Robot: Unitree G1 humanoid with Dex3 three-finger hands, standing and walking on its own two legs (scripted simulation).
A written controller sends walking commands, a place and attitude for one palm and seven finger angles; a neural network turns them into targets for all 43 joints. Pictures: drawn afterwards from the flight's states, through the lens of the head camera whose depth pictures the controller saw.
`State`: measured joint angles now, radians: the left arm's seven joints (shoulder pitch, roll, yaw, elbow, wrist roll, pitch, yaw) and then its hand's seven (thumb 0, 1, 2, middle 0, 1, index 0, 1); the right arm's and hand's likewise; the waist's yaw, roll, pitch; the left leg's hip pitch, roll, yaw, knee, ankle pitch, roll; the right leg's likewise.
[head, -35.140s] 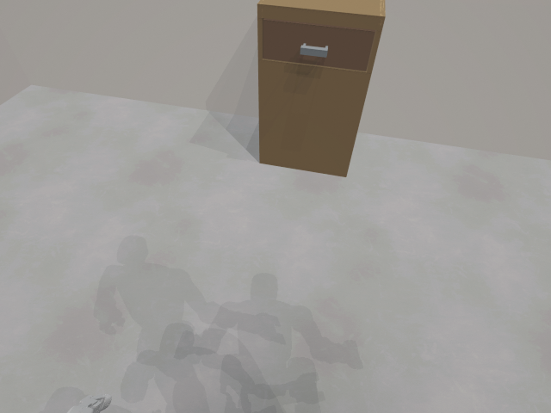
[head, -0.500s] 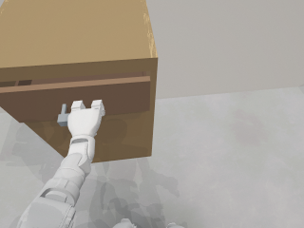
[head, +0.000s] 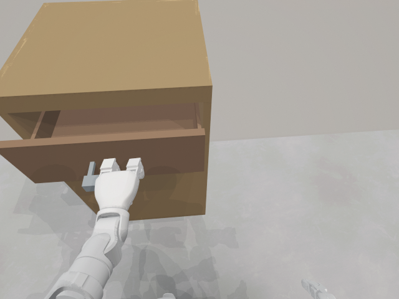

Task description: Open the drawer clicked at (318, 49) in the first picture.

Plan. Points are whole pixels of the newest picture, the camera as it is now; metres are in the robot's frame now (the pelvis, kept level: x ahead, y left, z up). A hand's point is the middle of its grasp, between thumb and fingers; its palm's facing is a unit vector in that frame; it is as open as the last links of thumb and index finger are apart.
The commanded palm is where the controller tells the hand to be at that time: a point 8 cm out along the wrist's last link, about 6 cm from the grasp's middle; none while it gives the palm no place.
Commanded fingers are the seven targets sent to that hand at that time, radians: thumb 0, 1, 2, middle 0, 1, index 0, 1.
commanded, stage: pull the drawer open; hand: left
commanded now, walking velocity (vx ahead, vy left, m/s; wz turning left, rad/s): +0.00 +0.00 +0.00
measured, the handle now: (110, 173) +0.40 +0.22 -0.03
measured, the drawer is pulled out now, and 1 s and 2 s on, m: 0.10 0.22 0.30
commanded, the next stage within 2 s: open the thumb to release the handle in 1.86 s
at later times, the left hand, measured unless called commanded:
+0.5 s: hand (123, 219) +0.30 +0.17 -0.05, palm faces -0.03 -0.08 -1.00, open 5.8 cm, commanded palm +0.26 +0.19 +0.01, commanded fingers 0.00 0.90 0.90 -0.40 -1.35 -0.40 -1.35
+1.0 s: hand (121, 251) +0.23 +0.16 -0.05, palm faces -0.02 -0.10 -0.99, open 5.8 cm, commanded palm +0.19 +0.19 +0.01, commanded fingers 0.00 0.90 0.90 -0.40 -1.35 -0.40 -1.35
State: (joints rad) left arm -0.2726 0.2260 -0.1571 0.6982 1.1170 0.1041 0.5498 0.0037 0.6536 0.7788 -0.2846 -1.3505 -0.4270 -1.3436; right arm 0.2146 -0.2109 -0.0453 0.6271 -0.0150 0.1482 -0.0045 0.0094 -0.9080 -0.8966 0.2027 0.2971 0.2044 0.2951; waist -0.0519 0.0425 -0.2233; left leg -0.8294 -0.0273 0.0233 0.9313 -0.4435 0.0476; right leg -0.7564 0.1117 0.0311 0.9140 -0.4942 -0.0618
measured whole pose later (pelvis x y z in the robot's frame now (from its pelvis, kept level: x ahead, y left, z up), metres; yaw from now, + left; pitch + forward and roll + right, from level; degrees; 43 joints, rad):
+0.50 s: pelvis -0.01 +0.00 +0.00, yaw +0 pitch +17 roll +0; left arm -0.09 0.21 -0.21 0.54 1.10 0.13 0.55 0.01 0.65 0.77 -0.28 -1.35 -0.43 -1.34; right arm 0.20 -0.22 -0.04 0.62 -0.01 0.15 0.00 0.01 -0.91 -0.90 0.20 0.30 0.20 0.30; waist -0.03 0.04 -0.22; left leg -0.79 -0.03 0.03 0.93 -0.44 0.04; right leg -0.72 0.11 0.04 0.93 -0.50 -0.07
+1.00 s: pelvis -0.01 -0.01 +0.00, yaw +1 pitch +15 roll +1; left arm 0.16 0.22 -0.24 0.34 1.12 0.10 0.57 0.03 0.65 0.77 -0.27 -1.35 -0.44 -1.34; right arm 0.13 -0.22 -0.02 0.58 -0.02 0.14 0.02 0.01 -0.91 -0.90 0.20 0.30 0.20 0.30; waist 0.00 0.04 -0.21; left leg -0.77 -0.04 0.02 0.95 -0.45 0.03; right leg -0.71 0.10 0.03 0.97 -0.52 -0.08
